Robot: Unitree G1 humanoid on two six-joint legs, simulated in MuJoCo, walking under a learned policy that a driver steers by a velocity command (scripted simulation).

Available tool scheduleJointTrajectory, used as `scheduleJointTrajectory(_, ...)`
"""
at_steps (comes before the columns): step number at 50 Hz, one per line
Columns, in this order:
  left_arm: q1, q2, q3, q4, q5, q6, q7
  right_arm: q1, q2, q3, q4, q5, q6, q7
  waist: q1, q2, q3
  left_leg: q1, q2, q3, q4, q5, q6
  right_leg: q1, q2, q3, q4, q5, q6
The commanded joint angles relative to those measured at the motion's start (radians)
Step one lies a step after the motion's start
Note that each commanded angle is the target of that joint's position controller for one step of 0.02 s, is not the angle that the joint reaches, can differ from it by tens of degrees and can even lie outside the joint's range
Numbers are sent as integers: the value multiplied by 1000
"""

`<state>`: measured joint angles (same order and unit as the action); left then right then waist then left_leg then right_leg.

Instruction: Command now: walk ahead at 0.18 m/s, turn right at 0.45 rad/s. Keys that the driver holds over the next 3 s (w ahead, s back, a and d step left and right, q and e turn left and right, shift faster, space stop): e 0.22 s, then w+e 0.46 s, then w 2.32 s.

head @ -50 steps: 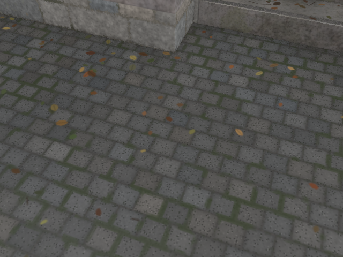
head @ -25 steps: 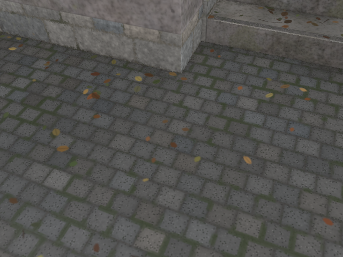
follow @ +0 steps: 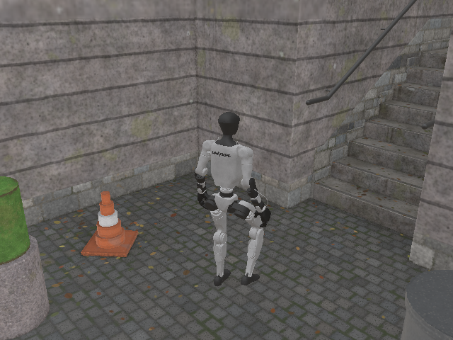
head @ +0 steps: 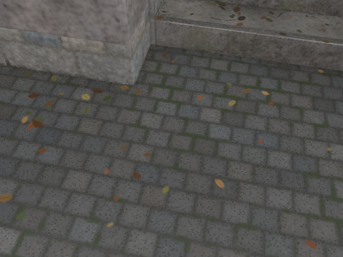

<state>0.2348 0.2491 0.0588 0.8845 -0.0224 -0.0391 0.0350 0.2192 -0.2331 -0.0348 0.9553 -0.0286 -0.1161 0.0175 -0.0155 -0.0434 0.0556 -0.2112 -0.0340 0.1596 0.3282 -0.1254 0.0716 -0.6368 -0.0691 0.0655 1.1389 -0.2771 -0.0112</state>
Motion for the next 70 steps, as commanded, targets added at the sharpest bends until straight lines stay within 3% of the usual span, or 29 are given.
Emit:
scheduleJointTrajectory(1,116,21,11,-50,13,19,-4,-108,-143,-25,-77,1,-5,-32,73,121,-72,-79,282,-59,-131,515,163,113,-41,-11,-137,135,20)
scheduleJointTrajectory(8,-67,53,25,-170,15,31,-52,-64,-210,-49,-76,44,66,-66,1,115,-94,99,347,-47,-18,349,136,124,-12,-89,-422,113,-1)
scheduleJointTrajectory(11,-43,63,38,-197,12,26,-66,-79,-210,-56,-87,62,91,-72,32,109,-103,136,342,-33,140,355,73,201,37,-135,-598,114,-53)
scheduleJointTrajectory(12,14,104,59,-186,15,24,-57,-29,-189,-54,-78,57,94,-68,46,50,-149,99,288,0,280,303,28,330,68,-121,-666,216,-91)
scheduleJointTrajectory(13,107,230,101,-179,14,25,-36,-22,-148,-40,-106,25,93,-62,62,-149,-197,-94,196,57,569,52,-41,513,-87,130,-700,468,-172)
scheduleJointTrajectory(14,158,303,111,-187,16,18,-32,-38,-85,-18,-170,3,77,-47,37,-298,-270,-486,12,-23,839,-543,-88,764,-276,547,-765,294,-384)
scheduleJointTrajectory(15,194,220,87,-190,19,0,-44,-109,-126,-28,-176,27,56,-26,97,-144,-314,-586,28,-219,945,-509,-64,780,-279,619,-849,8,-380)
scheduleJointTrajectory(16,143,185,75,-201,15,-16,-44,-149,-152,-37,-190,58,41,-13,79,-93,-233,-639,61,-240,929,-402,-30,720,-245,547,-880,-174,-323)
scheduleJointTrajectory(17,69,165,67,-217,5,-20,-41,-146,-159,-44,-173,55,36,-13,45,-23,-172,-616,98,-244,870,-310,-21,622,-207,472,-897,-243,-268)
scheduleJointTrajectory(20,-2,133,51,-244,14,-24,-27,-138,-159,-57,-163,24,30,-18,4,-48,-126,-464,102,-219,691,-129,-44,448,-113,337,-947,-114,-224)
scheduleJointTrajectory(25,76,171,66,-236,8,-32,-9,-216,-106,-43,-185,27,20,-22,42,-61,-119,-415,55,-221,393,-9,-88,461,-85,286,-931,-12,-227)
scheduleJointTrajectory(31,103,183,70,-233,2,-19,-13,-271,-123,-41,-219,43,-3,-8,71,-93,-90,-305,27,-225,229,-14,-94,415,-83,339,-887,-77,-216)
scheduleJointTrajectory(35,75,140,53,-245,2,-7,-13,-151,-149,-57,-195,48,-26,-2,3,-107,-110,-82,22,-203,115,-22,-57,373,-42,377,-781,-114,-179)
scheduleJointTrajectory(36,73,96,39,-246,6,-7,-12,-71,-159,-63,-170,39,-29,-4,-30,-94,-134,39,60,-213,95,-29,-40,320,-6,345,-697,-118,-150)
scheduleJointTrajectory(37,71,21,14,-254,13,-10,-12,67,-201,-75,-143,21,-30,-10,-76,22,-203,230,219,-378,59,-133,14,194,63,247,-452,-184,-100)
scheduleJointTrajectory(38,112,1,5,-300,-6,-27,-13,153,-306,-99,-122,4,-20,-8,-48,308,-202,385,407,-787,-73,-430,162,-102,178,109,-187,-311,-58)
scheduleJointTrajectory(39,124,97,21,-285,-21,-39,-11,142,-262,-94,-123,22,-21,1,-52,290,-131,361,455,-934,-120,-615,213,-242,115,131,-15,-300,-49)
scheduleJointTrajectory(40,77,143,32,-274,-17,-41,-14,113,-193,-77,-136,37,-20,1,-56,210,-56,310,415,-827,-109,-565,187,-281,82,142,43,-205,-53)
scheduleJointTrajectory(41,57,135,31,-264,-3,-39,-16,81,-160,-66,-146,34,-16,2,-42,157,-39,266,358,-709,-106,-453,153,-264,59,123,49,-123,-51)
scheduleJointTrajectory(44,12,100,24,-275,15,-45,-29,40,-125,-46,-146,23,-7,1,-9,149,-29,147,269,-501,-149,-146,122,-168,-4,56,-42,22,-37)
scheduleJointTrajectory(51,-169,25,-10,-343,11,-53,-44,158,-168,-41,-95,44,10,-11,-64,144,-29,144,218,-284,-157,225,109,-85,-6,-54,-391,264,2)
scheduleJointTrajectory(58,-292,57,-2,-392,-6,-64,-83,227,-208,-40,-63,55,40,-15,-63,157,12,245,290,-283,-87,327,89,42,49,-87,-605,210,-50)
scheduleJointTrajectory(61,28,161,49,-307,9,-60,-67,193,-216,-39,-79,49,48,-22,119,145,-198,128,217,-195,299,650,32,562,66,-91,-649,249,-138)
scheduleJointTrajectory(62,228,252,71,-270,24,-48,-48,188,-156,-16,-120,13,39,-24,175,-29,-371,-117,142,-146,654,241,-2,887,-177,181,-601,316,-207)
scheduleJointTrajectory(63,219,276,65,-260,29,-49,-60,317,-56,14,-122,34,15,-11,89,-284,-502,-436,-2,-232,923,-447,-37,1101,-359,640,-749,111,-354)
scheduleJointTrajectory(64,195,175,44,-261,21,-47,-60,232,-179,-18,-118,60,1,-6,121,-154,-395,-540,61,-288,1002,-420,-28,1016,-312,606,-799,27,-308)
scheduleJointTrajectory(65,123,148,31,-261,13,-47,-59,133,-199,-25,-149,72,-3,-4,105,-102,-239,-571,102,-249,984,-321,-24,864,-269,437,-819,110,-269)
scheduleJointTrajectory(66,60,132,23,-264,16,-48,-63,92,-178,-23,-153,60,-1,-9,70,-6,-169,-529,137,-231,938,-243,-33,720,-220,335,-847,215,-249)
scheduleJointTrajectory(70,-10,107,20,-239,20,-72,-73,125,-113,-23,-149,42,38,-12,-22,-29,-97,-398,182,-225,811,-138,-66,474,-148,169,-969,323,-253)
